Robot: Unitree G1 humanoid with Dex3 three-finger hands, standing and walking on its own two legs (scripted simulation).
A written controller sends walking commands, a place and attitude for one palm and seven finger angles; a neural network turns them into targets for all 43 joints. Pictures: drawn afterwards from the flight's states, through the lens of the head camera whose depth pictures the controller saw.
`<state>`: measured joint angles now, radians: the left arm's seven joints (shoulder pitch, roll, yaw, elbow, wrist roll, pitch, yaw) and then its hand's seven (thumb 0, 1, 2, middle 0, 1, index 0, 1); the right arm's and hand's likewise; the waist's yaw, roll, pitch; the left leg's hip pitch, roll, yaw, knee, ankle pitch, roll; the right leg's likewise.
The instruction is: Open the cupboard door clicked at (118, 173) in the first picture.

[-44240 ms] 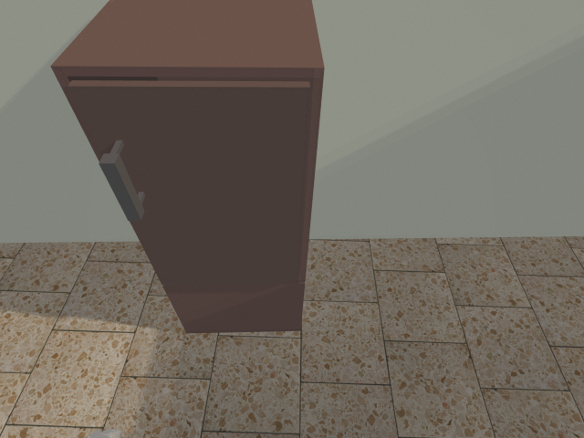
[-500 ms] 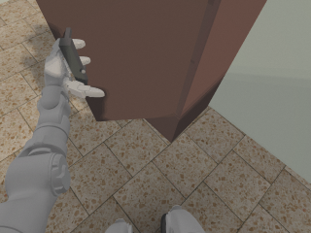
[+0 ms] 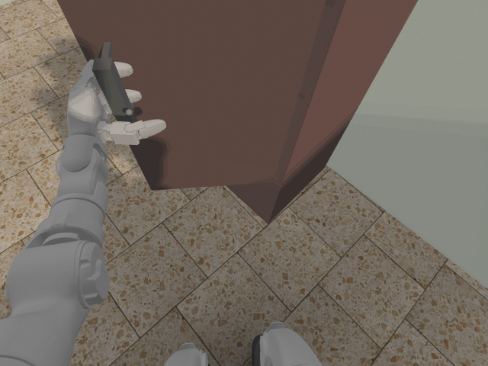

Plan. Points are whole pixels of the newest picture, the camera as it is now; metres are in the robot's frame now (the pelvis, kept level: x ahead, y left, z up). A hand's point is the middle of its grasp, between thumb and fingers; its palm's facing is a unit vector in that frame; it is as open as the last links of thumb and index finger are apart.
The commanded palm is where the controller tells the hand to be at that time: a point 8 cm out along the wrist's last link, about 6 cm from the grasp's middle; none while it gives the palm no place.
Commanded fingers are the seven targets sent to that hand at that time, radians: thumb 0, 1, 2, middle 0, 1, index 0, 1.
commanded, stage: close the thumb around the handle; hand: left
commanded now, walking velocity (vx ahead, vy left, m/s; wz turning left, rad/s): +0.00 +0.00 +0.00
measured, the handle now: (119, 90) +0.56 +0.17 +0.08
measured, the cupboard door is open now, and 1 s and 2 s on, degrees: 50 67 93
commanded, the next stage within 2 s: pull the door open along its arc in 0.40 s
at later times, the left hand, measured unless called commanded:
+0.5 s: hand (129, 111) +0.51 +0.15 +0.08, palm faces +0.02 -1.00 -0.01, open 6.0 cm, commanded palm +0.48 +0.20 +0.08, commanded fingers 0.00 0.90 0.90 -0.40 -1.35 -0.40 -1.35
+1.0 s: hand (143, 161) +0.41 +0.12 +0.08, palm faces +0.02 -1.00 +0.04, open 6.5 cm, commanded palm +0.35 +0.19 +0.08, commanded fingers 0.00 0.90 0.90 -0.40 -1.35 -0.40 -1.35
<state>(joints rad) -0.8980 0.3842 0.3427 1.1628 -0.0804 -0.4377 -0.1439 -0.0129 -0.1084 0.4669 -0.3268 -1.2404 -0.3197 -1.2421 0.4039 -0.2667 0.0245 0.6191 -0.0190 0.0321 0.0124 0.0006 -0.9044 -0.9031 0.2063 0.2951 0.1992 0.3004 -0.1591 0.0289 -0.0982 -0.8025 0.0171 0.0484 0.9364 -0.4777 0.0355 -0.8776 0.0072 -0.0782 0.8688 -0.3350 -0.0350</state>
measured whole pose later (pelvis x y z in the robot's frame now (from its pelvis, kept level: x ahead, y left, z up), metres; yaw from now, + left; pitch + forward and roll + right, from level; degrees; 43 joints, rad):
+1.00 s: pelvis +0.02 +0.00 +0.02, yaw -2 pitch +15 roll +0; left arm -0.30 0.13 0.17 0.50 -0.16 -0.35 -0.04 0.00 0.66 0.70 -0.33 -1.32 -0.31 -1.31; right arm 0.35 -0.24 -0.01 0.54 0.01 0.04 0.03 0.00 -0.91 -0.90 0.21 0.29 0.20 0.30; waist -0.07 0.04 -0.13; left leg -0.60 0.02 0.08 0.80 -0.46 0.03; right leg -0.71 0.02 -0.04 0.77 -0.33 -0.03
